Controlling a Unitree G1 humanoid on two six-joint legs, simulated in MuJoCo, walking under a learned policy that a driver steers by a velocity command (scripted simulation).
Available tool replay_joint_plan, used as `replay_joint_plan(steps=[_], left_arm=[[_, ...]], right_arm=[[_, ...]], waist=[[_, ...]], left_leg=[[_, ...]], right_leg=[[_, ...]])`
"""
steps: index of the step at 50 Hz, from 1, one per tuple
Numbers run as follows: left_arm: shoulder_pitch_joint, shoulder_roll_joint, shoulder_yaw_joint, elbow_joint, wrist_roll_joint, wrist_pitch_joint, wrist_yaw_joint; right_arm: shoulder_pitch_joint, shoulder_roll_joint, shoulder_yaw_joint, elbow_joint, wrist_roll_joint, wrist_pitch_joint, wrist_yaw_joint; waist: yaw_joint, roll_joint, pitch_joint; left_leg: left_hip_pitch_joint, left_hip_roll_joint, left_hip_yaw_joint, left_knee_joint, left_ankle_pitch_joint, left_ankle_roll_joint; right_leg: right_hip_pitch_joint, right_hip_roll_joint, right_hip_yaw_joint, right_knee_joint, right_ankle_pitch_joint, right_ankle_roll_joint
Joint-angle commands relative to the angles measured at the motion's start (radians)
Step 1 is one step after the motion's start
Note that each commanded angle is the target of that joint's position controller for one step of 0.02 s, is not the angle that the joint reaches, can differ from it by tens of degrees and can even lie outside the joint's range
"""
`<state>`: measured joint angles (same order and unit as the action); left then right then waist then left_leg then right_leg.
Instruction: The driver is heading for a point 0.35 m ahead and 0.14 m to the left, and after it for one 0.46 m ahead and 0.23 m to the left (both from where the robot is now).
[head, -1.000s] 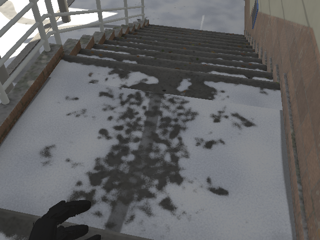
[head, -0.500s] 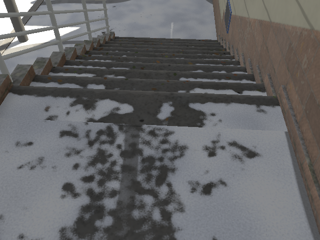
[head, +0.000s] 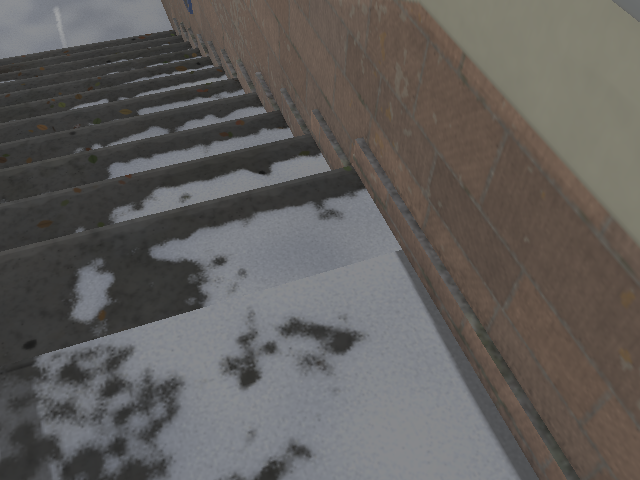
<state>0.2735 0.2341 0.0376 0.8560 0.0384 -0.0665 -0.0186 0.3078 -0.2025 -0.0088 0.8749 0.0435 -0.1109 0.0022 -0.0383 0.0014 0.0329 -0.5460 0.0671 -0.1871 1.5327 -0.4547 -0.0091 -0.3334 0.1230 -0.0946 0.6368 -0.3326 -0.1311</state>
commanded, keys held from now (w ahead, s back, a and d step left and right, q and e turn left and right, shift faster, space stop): w+q+shift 0.14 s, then q+shift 0.14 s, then shift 0.72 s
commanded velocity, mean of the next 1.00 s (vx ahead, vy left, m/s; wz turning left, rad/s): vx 0.37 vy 0.00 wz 0.32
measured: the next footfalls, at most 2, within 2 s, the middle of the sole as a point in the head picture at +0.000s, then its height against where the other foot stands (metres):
left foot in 0.26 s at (219, 472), level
right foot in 0.84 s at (288, 382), level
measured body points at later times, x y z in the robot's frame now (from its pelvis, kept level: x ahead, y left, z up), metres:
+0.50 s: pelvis +0.38 +0.13 +0.01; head +0.44 +0.16 +0.46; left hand +0.49 +0.45 -0.08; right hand +0.59 -0.09 -0.09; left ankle +0.44 +0.18 -0.72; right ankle +0.48 -0.05 -0.62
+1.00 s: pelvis +0.53 +0.13 +0.02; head +0.55 +0.13 +0.47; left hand +0.57 +0.41 -0.09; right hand +0.72 -0.07 -0.11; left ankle +0.46 +0.20 -0.71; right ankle +0.64 +0.03 -0.72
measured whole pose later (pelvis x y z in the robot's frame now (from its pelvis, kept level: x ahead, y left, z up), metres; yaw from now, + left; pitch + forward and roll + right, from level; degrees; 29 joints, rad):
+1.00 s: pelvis +0.53 +0.13 +0.02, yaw +24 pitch +1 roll -1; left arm 0.11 0.22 0.01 0.80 0.02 -0.03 0.01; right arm 0.23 -0.25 -0.04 0.79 0.00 0.03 -0.02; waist -0.01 0.03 0.02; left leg -0.25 -0.08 -0.09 0.64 -0.41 0.00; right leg -0.34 -0.01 0.01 0.50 -0.17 0.01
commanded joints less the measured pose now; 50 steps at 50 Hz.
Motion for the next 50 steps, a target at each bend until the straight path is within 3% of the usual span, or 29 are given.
replay_joint_plan(steps=[1,3,5,7,9,10,11,12,13,14,15,16,17,18,20,21,23,25,29,32,36,39,41,42,43,44,45,47,50], left_arm=[[-0.071,0.096,-0.001,-0.072,-0.006,-0.047,0.023],[-0.079,0.133,0.003,-0.055,-0.021,-0.066,0.037],[-0.009,0.167,0.016,-0.023,-0.021,-0.081,0.057],[0.031,0.15,0.013,-0.004,-0.033,-0.081,0.058],[0.064,0.165,0.012,0.009,-0.032,-0.064,0.061],[0.069,0.19,0.016,0.004,-0.029,-0.046,0.071],[0.039,0.236,0.027,-0.013,-0.017,-0.022,0.082],[-0.006,0.267,0.039,-0.035,-0.02,-0.005,0.077],[-0.082,0.266,0.034,-0.062,-0.02,0.0,0.072],[-0.077,0.134,0.008,-0.097,0.001,-0.019,0.051],[0.195,0.051,-0.028,-0.145,-0.032,-0.05,0.034],[0.119,0.195,-0.007,-0.146,-0.049,-0.064,0.024],[0.02,0.197,0.008,-0.177,-0.078,-0.057,0.031],[-0.019,0.195,0.013,-0.173,-0.061,-0.036,0.045],[0.007,0.215,0.031,-0.147,-0.051,0.012,0.066],[0.025,0.214,0.036,-0.147,-0.041,0.022,0.069],[-0.003,0.171,0.029,-0.158,-0.028,0.022,0.07],[-0.035,0.163,0.029,-0.161,-0.025,0.024,0.072],[-0.103,0.164,0.034,-0.166,-0.027,0.029,0.073],[-0.167,0.137,0.026,-0.175,-0.032,0.016,0.062],[-0.197,0.138,0.021,-0.158,-0.03,-0.007,0.037],[-0.197,0.135,0.017,-0.143,-0.034,-0.014,0.025],[-0.147,0.124,0.016,-0.118,-0.033,-0.024,0.016],[-0.121,0.131,0.016,-0.111,-0.015,-0.028,0.01],[-0.081,0.187,0.028,-0.097,-0.002,-0.031,0.014],[-0.069,0.223,0.035,-0.091,0.015,-0.016,0.016],[-0.034,0.124,0.011,-0.093,0.011,0.003,0.017],[-0.107,0.077,-0.009,-0.089,-0.021,0.026,0.021],[-0.234,0.129,0.0,-0.119,-0.021,0.042,0.039]], right_arm=[[0.048,-0.095,-0.023,-0.078,-0.02,0.046,-0.003],[-0.099,-0.06,-0.005,-0.142,-0.036,0.04,-0.004],[-0.173,-0.06,-0.002,-0.165,-0.039,0.033,0.006],[-0.265,-0.077,-0.007,-0.187,-0.029,0.02,0.027],[-0.282,-0.105,-0.027,-0.204,-0.032,0.008,0.052],[-0.235,-0.127,-0.043,-0.204,-0.038,0.003,0.069],[-0.143,-0.159,-0.065,-0.192,-0.029,0.008,0.085],[0.048,-0.206,-0.089,-0.15,-0.029,0.019,0.088],[0.254,-0.257,-0.114,-0.097,-0.037,0.038,0.08],[0.225,-0.297,-0.111,-0.094,-0.028,0.064,0.053],[0.095,-0.365,-0.1,-0.187,-0.105,0.037,0.047],[0.052,-0.278,-0.101,-0.249,-0.103,0.042,0.042],[-0.01,-0.262,-0.093,-0.255,-0.067,0.029,0.047],[-0.065,-0.22,-0.079,-0.26,-0.035,0.025,0.046],[-0.112,-0.234,-0.079,-0.272,-0.05,0.018,0.038],[-0.115,-0.24,-0.081,-0.265,-0.059,0.017,0.038],[-0.083,-0.238,-0.083,-0.244,-0.049,0.023,0.023],[-0.074,-0.237,-0.085,-0.237,-0.043,0.039,0.003],[-0.081,-0.204,-0.076,-0.226,-0.04,0.075,-0.022],[-0.061,-0.172,-0.066,-0.213,-0.04,0.086,-0.034],[-0.042,-0.147,-0.051,-0.182,-0.065,0.1,-0.048],[-0.052,-0.143,-0.045,-0.159,-0.055,0.096,-0.037],[-0.066,-0.147,-0.041,-0.146,-0.044,0.091,-0.029],[-0.066,-0.17,-0.046,-0.143,-0.03,0.092,-0.026],[-0.037,-0.178,-0.05,-0.149,-0.046,0.083,-0.02],[0.073,-0.179,-0.059,-0.13,-0.059,0.075,-0.02],[0.07,-0.172,-0.056,-0.106,-0.056,0.08,-0.02],[0.0,-0.133,-0.051,-0.134,-0.051,0.121,-0.026],[-0.002,-0.087,-0.041,-0.117,-0.048,0.164,-0.023]], waist=[[-0.045,0.065,0.033],[-0.016,-0.03,0.077],[0.024,-0.022,0.053],[0.056,0.026,0.064],[0.055,-0.028,0.061],[0.025,-0.058,0.013],[-0.036,-0.104,-0.055],[-0.132,-0.116,-0.144],[-0.257,-0.074,-0.204],[-0.185,0.278,-0.163],[0.017,0.397,-0.467],[-0.082,0.164,-0.611],[-0.037,0.019,-0.412],[0.01,-0.104,-0.302],[0.06,-0.074,-0.142],[0.076,-0.049,-0.124],[0.072,-0.033,-0.148],[0.062,-0.004,-0.181],[0.035,0.061,-0.185],[-0.017,0.095,-0.169],[-0.043,0.106,-0.155],[-0.04,0.101,-0.123],[0.006,0.088,-0.122],[0.042,0.061,-0.108],[0.031,-0.009,-0.135],[-0.025,-0.11,-0.205],[0.04,-0.136,-0.282],[0.036,-0.182,-0.23],[-0.018,-0.135,-0.119]], left_leg=[[-0.202,0.148,-0.01,-0.184,0.086,-0.068],[-0.158,0.144,0.045,-0.391,0.261,-0.056],[-0.141,0.113,0.111,-0.558,0.488,-0.02],[-0.11,0.059,0.175,-0.757,0.626,0.024],[-0.029,-0.049,0.284,-0.877,0.686,0.053],[0.046,-0.114,0.334,-0.883,0.656,0.067],[0.154,-0.163,0.354,-0.875,0.578,0.085],[0.364,-0.185,0.339,-0.867,0.546,0.121],[0.619,-0.146,0.251,-0.928,0.622,0.164],[0.799,-0.011,0.041,-0.919,1.055,0.2],[1.067,0.267,-0.503,-0.933,1.179,0.452],[1.023,0.264,-0.572,-1.052,0.883,0.448],[0.815,0.219,-0.487,-1.119,0.751,0.395],[0.637,0.174,-0.408,-1.147,0.639,0.33],[0.312,0.131,-0.303,-1.172,0.808,0.292],[0.242,0.109,-0.243,-1.175,0.909,0.271],[0.248,0.084,-0.154,-1.167,1.078,0.253],[0.305,0.061,-0.089,-1.155,1.135,0.222],[0.398,0.019,-0.025,-1.129,1.071,0.13],[0.475,0.021,-0.038,-1.129,1.024,0.111],[0.546,0.053,-0.076,-1.1,1.016,0.118],[0.524,0.071,-0.108,-1.062,1.061,0.157],[0.495,0.062,-0.122,-1.013,1.059,0.162],[0.435,0.046,-0.129,-1.002,1.033,0.142],[0.353,-0.003,-0.113,-0.967,0.919,0.103],[0.254,-0.073,-0.067,-0.899,0.64,0.034],[0.221,-0.108,-0.031,-0.812,0.327,-0.005],[0.228,-0.112,0.048,-0.79,-0.075,-0.025],[0.382,-0.081,0.1,-1.002,0.125,0.008]], right_leg=[[-0.072,-0.522,0.474,-0.376,0.305,-0.191],[-0.149,-0.416,0.262,-0.464,0.352,-0.105],[-0.032,-0.315,0.085,-0.473,0.367,-0.064],[0.093,-0.266,-0.027,-0.495,0.397,-0.013],[0.212,-0.248,-0.095,-0.4,0.75,0.039],[0.272,-0.261,-0.1,-0.291,0.982,0.076],[0.291,-0.282,-0.094,-0.137,1.151,0.11],[0.259,-0.305,-0.073,0.076,1.247,0.121],[0.128,-0.268,-0.062,0.365,1.107,0.151],[-0.152,-0.052,-0.05,0.815,-0.18,0.202],[-0.394,-0.022,0.204,1.096,-0.361,0.196],[-0.327,-0.065,0.288,1.039,-0.269,0.151],[-0.345,-0.094,0.255,0.915,-0.231,0.141],[-0.326,-0.157,0.228,0.82,-0.183,0.138],[-0.226,-0.202,0.208,0.744,-0.139,0.144],[-0.192,-0.214,0.196,0.706,-0.124,0.153],[-0.206,-0.211,0.182,0.632,-0.069,0.173],[-0.249,-0.207,0.174,0.558,0.019,0.191],[-0.312,-0.204,0.162,0.4,0.161,0.209],[-0.338,-0.203,0.165,0.241,0.259,0.199],[-0.295,-0.202,0.164,0.099,0.235,0.192],[-0.218,-0.183,0.15,0.012,0.162,0.172],[-0.093,-0.166,0.142,-0.11,0.218,0.141],[0.022,-0.172,0.165,-0.209,0.406,0.118],[0.18,-0.248,0.237,-0.19,0.791,0.075],[0.337,-0.354,0.325,-0.105,1.108,-0.028],[0.401,-0.416,0.362,-0.103,1.182,-0.119],[0.29,-0.466,0.432,-0.213,0.892,-0.14],[0.042,-0.347,0.322,-0.285,0.366,-0.018]])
